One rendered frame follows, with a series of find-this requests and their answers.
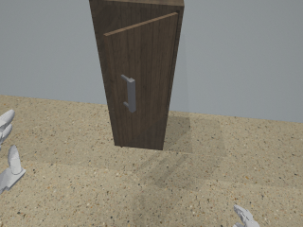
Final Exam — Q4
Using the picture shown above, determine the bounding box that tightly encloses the cupboard door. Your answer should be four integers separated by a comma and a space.
103, 12, 179, 148

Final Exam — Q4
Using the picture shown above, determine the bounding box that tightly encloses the right robot hand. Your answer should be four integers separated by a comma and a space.
233, 204, 260, 227

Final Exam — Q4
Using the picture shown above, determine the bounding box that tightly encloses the left robot hand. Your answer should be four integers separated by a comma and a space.
0, 109, 27, 194

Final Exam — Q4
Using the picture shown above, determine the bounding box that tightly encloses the handle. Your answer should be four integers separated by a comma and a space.
120, 74, 136, 113

